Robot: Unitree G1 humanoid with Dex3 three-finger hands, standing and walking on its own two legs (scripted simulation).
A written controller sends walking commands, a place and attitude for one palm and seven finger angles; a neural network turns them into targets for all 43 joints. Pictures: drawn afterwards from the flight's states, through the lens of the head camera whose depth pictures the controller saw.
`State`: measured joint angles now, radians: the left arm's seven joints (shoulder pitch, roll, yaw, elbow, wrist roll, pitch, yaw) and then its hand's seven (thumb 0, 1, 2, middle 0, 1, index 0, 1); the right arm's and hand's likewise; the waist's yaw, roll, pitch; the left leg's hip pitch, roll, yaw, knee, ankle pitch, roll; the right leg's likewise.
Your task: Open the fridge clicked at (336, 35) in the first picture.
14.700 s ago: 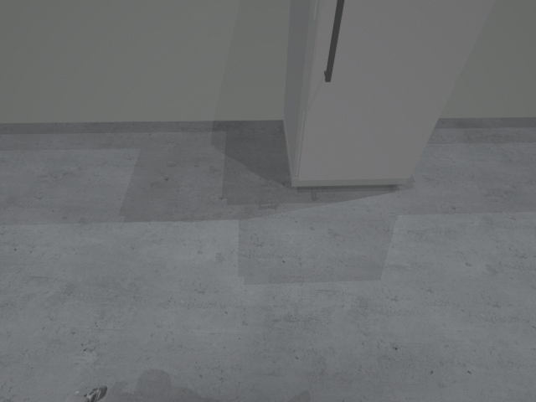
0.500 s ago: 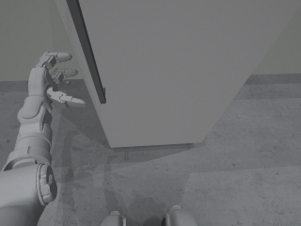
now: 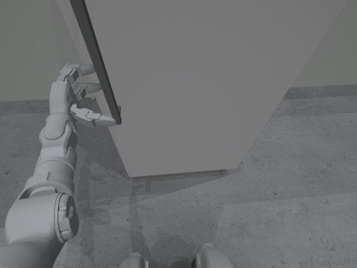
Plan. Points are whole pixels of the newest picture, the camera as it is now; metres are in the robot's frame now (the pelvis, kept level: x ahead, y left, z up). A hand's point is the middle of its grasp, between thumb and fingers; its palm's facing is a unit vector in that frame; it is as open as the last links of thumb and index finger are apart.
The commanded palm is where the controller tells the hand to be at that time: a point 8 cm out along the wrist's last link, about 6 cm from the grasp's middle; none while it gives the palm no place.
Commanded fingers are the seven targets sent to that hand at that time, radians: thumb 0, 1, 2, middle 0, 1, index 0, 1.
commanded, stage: feel for the door with the fingertips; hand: left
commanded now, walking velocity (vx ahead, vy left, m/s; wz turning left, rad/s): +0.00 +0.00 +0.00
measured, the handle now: (101, 62) +0.54 +0.15 +0.14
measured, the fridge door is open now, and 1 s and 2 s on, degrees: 0 0 0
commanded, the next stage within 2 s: slide the fingers in behind the handle in 0.38 s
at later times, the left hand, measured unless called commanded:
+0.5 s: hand (91, 91) +0.49 +0.18 +0.09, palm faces +0.03 -1.00 -0.01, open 13.6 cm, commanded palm +0.47 +0.23 +0.09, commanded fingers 0.00 -0.50 0.30 -0.30 -1.20 -0.30 -1.20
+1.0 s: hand (101, 96) +0.48 +0.15 +0.09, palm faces +0.04 -1.00 -0.01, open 13.9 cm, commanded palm +0.45 +0.21 +0.09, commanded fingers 0.00 -0.50 0.30 -0.30 -1.20 -0.30 -1.20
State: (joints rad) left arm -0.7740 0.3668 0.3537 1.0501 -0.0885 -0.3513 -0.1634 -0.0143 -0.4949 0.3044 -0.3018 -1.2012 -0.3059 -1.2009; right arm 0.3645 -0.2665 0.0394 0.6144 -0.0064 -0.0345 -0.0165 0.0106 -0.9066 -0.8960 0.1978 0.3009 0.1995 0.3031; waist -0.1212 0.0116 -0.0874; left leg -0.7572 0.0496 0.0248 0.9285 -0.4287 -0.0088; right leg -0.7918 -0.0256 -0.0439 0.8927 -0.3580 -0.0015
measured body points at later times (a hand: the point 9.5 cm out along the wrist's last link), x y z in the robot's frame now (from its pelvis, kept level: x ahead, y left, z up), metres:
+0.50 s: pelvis +0.00 +0.00 -0.01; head +0.10 +0.01 +0.43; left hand +0.49 +0.23 +0.09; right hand +0.02 -0.26 -0.12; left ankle +0.01 +0.13 -0.69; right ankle +0.04 -0.12 -0.69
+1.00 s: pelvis +0.01 +0.00 +0.00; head +0.09 +0.00 +0.44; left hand +0.47 +0.21 +0.09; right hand +0.05 -0.26 -0.11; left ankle +0.01 +0.13 -0.69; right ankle +0.04 -0.12 -0.69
